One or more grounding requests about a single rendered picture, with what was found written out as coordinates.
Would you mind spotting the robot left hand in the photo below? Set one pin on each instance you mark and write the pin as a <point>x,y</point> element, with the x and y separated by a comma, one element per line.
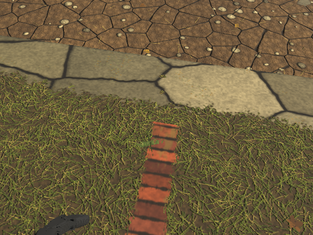
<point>64,223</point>

